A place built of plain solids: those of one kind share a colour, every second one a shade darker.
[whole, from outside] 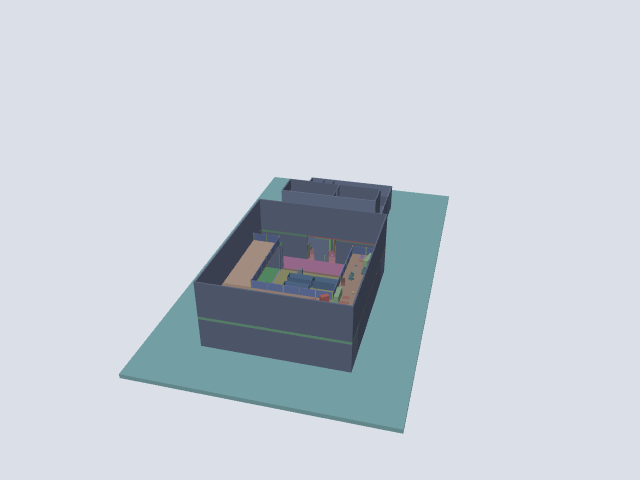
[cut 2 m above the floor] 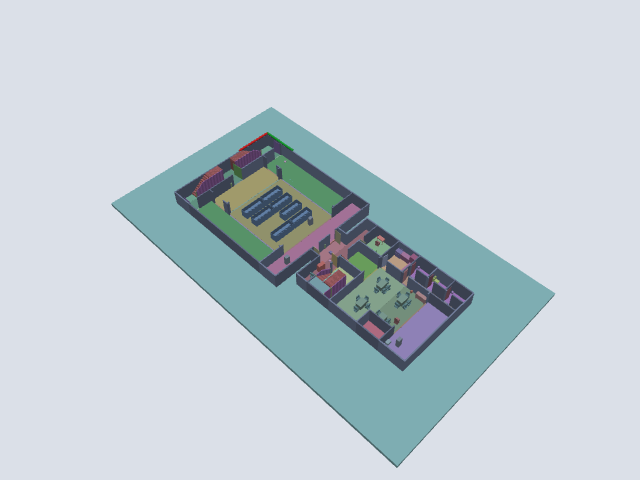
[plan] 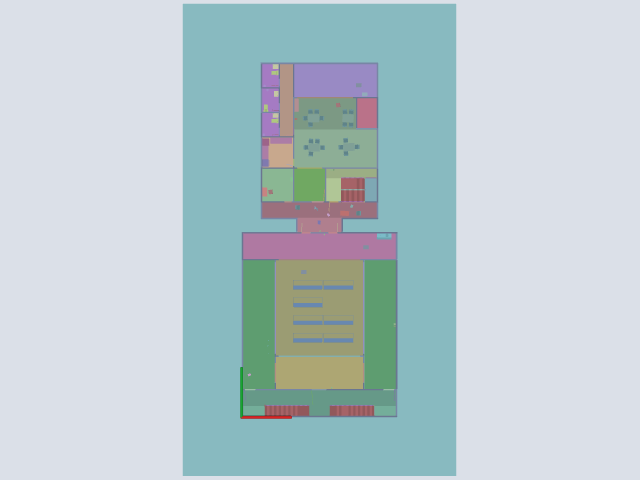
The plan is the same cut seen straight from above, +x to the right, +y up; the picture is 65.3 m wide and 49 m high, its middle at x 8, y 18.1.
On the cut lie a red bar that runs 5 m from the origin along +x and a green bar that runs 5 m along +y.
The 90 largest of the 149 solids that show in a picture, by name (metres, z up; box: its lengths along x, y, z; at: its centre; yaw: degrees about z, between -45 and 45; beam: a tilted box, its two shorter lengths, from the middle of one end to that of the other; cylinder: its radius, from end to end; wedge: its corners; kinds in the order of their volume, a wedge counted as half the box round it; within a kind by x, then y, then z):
{
 "under_1": {"box": [27.9, 48.21, 0.5], "at": [7.95, 18.11, -0.33]},
 "wall_1": {"box": [0.16, 2.61, 3.69], "at": [0.08, 1.47, 1.54]},
 "wall_2": {"box": [0.16, 13.13, 3.69], "at": [0.08, 9.46, 1.54]},
 "wall_3": {"box": [0.16, 18.61, 4.16], "at": [0.08, 9.46, 5.77]},
 "wall_4": {"box": [0.16, 2.61, 3.69], "at": [0.08, 17.46, 1.54]},
 "wall_5": {"box": [3.8, 0.13, 3.69], "at": [1.9, 16.09, 1.54]},
 "wall_6": {"box": [0.16, 1.54, 3.69], "at": [2.02, 21.15, 1.54]},
 "wall_7": {"box": [0.16, 3.32, 8.15], "at": [2.02, 23.71, 3.77]},
 "wall_8": {"box": [0.16, 3.06, 3.69], "at": [2.02, 27.03, 1.54]},
 "wall_9": {"box": [0.16, 2.37, 3.69], "at": [2.02, 29.88, 1.54]},
 "wall_10": {"box": [0.16, 2.37, 3.69], "at": [2.02, 32.38, 1.54]},
 "wall_11": {"box": [0.16, 2.36, 3.69], "at": [2.02, 34.87, 1.54]},
 "wall_12": {"box": [1.97, 0.13, 3.69], "at": [2.93, 31.12, 1.54]},
 "wall_13": {"box": [1.97, 0.13, 3.69], "at": [2.93, 33.62, 1.54]},
 "wall_14": {"box": [6.11, 0.13, 3.69], "at": [3.06, 18.84, 1.54]},
 "wall_15": {"box": [2.42, 0.13, 3.69], "at": [3.15, 21.98, 1.54]},
 "wall_16": {"box": [3.43, 0.13, 3.69], "at": [3.66, 28.62, 1.54]},
 "wall_17": {"box": [3.74, 0.13, 3.69], "at": [3.81, 25.43, 1.54]},
 "wall_18": {"box": [3.77, 0.16, 3.69], "at": [3.83, 20.3, 1.54]},
 "wall_19": {"box": [5.74, 0.13, 3.69], "at": [4.28, 2.83, 1.54]},
 "wall_20": {"box": [0.13, 3.32, 3.69], "at": [5.31, 23.71, 1.54]},
 "wall_21": {"box": [0.13, 2.17, 3.69], "at": [5.31, 27.48, 1.54]},
 "wall_22": {"box": [0.13, 2.99, 3.69], "at": [5.31, 31.07, 1.54]},
 "wall_23": {"box": [0.13, 3.35, 3.69], "at": [5.31, 34.38, 1.54]},
 "wall_24": {"box": [0.16, 1.29, 3.69], "at": [5.63, 19.57, 1.54]},
 "wall_25": {"box": [2.06, 0.13, 3.69], "at": [6.13, 21.98, 1.54]},
 "wall_26": {"box": [1.83, 0.13, 3.69], "at": [7.93, 18.84, 1.54]},
 "wall_27": {"box": [15.9, 0.16, 8.15], "at": [7.95, 0.08, 3.77]},
 "wall_28": {"box": [15.9, 0.16, 4.16], "at": [7.95, 18.85, 5.77]},
 "wall_29": {"box": [12.01, 0.16, 4.16], "at": [7.95, 21.97, 5.77]},
 "wall_30": {"box": [12.01, 0.13, 4.16], "at": [7.95, 25.43, 5.77]},
 "wall_31": {"box": [12.01, 0.16, 3.69], "at": [7.95, 36.13, 1.54]},
 "wall_32": {"box": [0.13, 3.32, 3.69], "at": [8.58, 23.71, 1.54]},
 "wall_33": {"box": [0.16, 1.29, 3.69], "at": [10.27, 19.57, 1.54]},
 "wall_34": {"box": [5.74, 0.13, 3.69], "at": [11.09, 25.43, 1.54]},
 "wall_35": {"box": [5.83, 0.13, 3.69], "at": [11.57, 2.83, 1.54]},
 "wall_36": {"box": [0.13, 3.05, 3.69], "at": [11.73, 31.05, 1.54]},
 "wall_37": {"box": [3.77, 0.16, 3.69], "at": [12.07, 20.3, 1.54]},
 "wall_38": {"box": [2.6, 0.13, 3.69], "at": [12.66, 32.63, 1.54]},
 "wall_39": {"box": [2.29, 0.13, 3.69], "at": [12.81, 29.45, 1.54]},
 "wall_40": {"box": [6.14, 0.13, 3.69], "at": [12.83, 18.84, 1.54]},
 "wall_41": {"box": [0.16, 1.54, 3.69], "at": [13.88, 21.15, 1.54]},
 "wall_42": {"box": [0.16, 3.32, 8.15], "at": [13.88, 23.71, 3.77]},
 "wall_43": {"box": [0.16, 3.89, 3.69], "at": [13.88, 27.45, 1.54]},
 "wall_44": {"box": [0.16, 3.05, 3.69], "at": [13.88, 31.05, 1.54]},
 "wall_45": {"box": [0.16, 3.35, 3.69], "at": [13.88, 34.38, 1.54]},
 "wall_46": {"box": [3.8, 0.13, 3.69], "at": [14.0, 16.09, 1.54]},
 "wall_47": {"box": [0.16, 2.61, 3.69], "at": [15.82, 1.47, 1.54]},
 "wall_48": {"box": [0.16, 13.13, 3.69], "at": [15.82, 9.46, 1.54]},
 "wall_49": {"box": [0.16, 18.61, 4.16], "at": [15.82, 9.46, 5.77]},
 "wall_50": {"box": [0.16, 2.61, 3.69], "at": [15.82, 17.46, 1.54]},
 "floor_chapel_1": {"box": [8.9, 9.73, 0.5], "at": [7.95, 11.16, -0.25]},
 "floor_side_1": {"box": [3.21, 13.13, 0.5], "at": [1.76, 9.46, -0.25]},
 "floor_side_2": {"box": [3.21, 13.13, 0.5], "at": [14.13, 9.46, -0.25]},
 "floor_dais_1": {"box": [15.58, 2.61, 0.69], "at": [7.95, 17.46, -0.16]},
 "floor_school_1": {"box": [6.29, 3.18, 0.5], "at": [8.52, 30.98, -0.25]},
 "floor_school_2": {"box": [8.42, 3.89, 0.5], "at": [9.59, 27.45, -0.25]},
 "stair_1": {"box": [1.68, 1.0, 2.7], "at": [6.07, 0.66, 1.05]},
 "stair_2": {"box": [1.2, 1.0, 3.07], "at": [6.31, 0.66, 1.23]},
 "stair_3": {"box": [0.72, 1.0, 3.44], "at": [9.35, 0.66, 1.42]},
 "stair_4": {"box": [1.92, 1.0, 2.51], "at": [9.95, 0.66, 0.96]},
 "stair_5": {"box": [1.35, 1.12, 3.07], "at": [10.82, 23.84, 1.23]},
 "stair_6": {"box": [1.62, 1.12, 2.88], "at": [10.96, 23.84, 1.14]},
 "upper_floor_gallery_1": {"box": [3.34, 9.73, 0.16], "at": [1.83, 11.16, 3.61]},
 "upper_floor_gallery_2": {"box": [15.58, 5.14, 0.16], "at": [7.95, 3.73, 3.61]},
 "upper_floor_gallery_3": {"box": [3.34, 9.73, 0.16], "at": [14.07, 11.16, 3.61]},
 "floor_platform_1": {"box": [8.42, 3.35, 0.69], "at": [9.59, 34.38, -0.16]},
 "floor_lobby_1": {"box": [2.19, 1.0, 0.5], "at": [1.25, 0.66, -0.25]},
 "floor_lobby_2": {"box": [2.08, 1.0, 0.5], "at": [7.95, 0.66, -0.25]},
 "floor_lobby_3": {"box": [15.58, 1.61, 0.5], "at": [7.95, 1.97, -0.25]},
 "floor_lobby_4": {"box": [2.19, 1.0, 0.5], "at": [14.64, 0.66, -0.25]},
 "floor_back_rows_1": {"box": [8.9, 3.27, 0.5], "at": [7.95, 4.54, -0.25]},
 "floor_passage_1": {"box": [4.47, 1.48, 0.5], "at": [7.95, 19.64, -0.25]},
 "floor_passage_2": {"box": [11.69, 1.54, 0.5], "at": [7.95, 21.15, -0.25]},
 "stair_landing_1": {"box": [1.22, 2.35, 2.15], "at": [13.19, 23.22, 0.77]},
 "floor_wc_1": {"box": [1.68, 2.37, 0.5], "at": [2.94, 29.88, -0.25]},
 "floor_wc_2": {"box": [1.68, 2.37, 0.5], "at": [2.94, 32.38, -0.25]},
 "floor_wc_3": {"box": [1.68, 2.36, 0.5], "at": [2.94, 34.87, -0.25]},
 "floor_school_lobby_1": {"box": [3.14, 3.32, 0.5], "at": [6.95, 23.71, -0.25]},
 "floor_vestry_1": {"box": [3.14, 3.32, 0.5], "at": [3.67, 23.71, -0.25]},
 "floor_back_lobby_1": {"box": [1.33, 7.36, 0.5], "at": [4.58, 32.37, -0.25]},
 "floor_kitchen_1": {"box": [3.14, 3.06, 0.5], "at": [3.67, 27.03, -0.25]},
 "floor_class_stair_1": {"box": [1.5, 2.35, 0.5], "at": [9.39, 23.23, -0.25]},
 "floor_class_stair_2": {"box": [5.15, 0.97, 0.5], "at": [11.22, 24.89, -0.25]},
 "floor_stack_store_1": {"box": [2.0, 3.05, 0.5], "at": [12.79, 31.05, -0.25]},
 "table_trolley_1": {"box": [0.5, 1.9, 0.9], "at": [12.93, 6.59, 4.14], "yaw": 0.7},
 "table_trolley_2": {"box": [0.5, 1.9, 0.9], "at": [14.7, 14.17, 4.14], "yaw": -12.4},
 "fridge_1": {"box": [0.7, 0.75, 1.72], "at": [2.46, 28.09, 0.86]},
 "wall_band_1": {"box": [15.9, 0.16, 0.31], "at": [7.95, 0.08, 3.54]},
 "floor_gap_dais_step_1": {"box": [8.3, 0.13, 0.69], "at": [7.95, 16.09, -0.16]}
}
